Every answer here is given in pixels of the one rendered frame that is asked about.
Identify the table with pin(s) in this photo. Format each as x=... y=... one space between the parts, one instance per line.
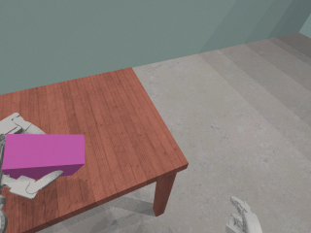
x=127 y=146

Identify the sponge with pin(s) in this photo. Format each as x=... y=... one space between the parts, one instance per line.
x=36 y=155

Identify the left robot hand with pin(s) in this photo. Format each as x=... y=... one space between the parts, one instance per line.
x=23 y=186

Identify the right robot hand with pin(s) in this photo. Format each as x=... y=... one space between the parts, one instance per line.
x=249 y=223

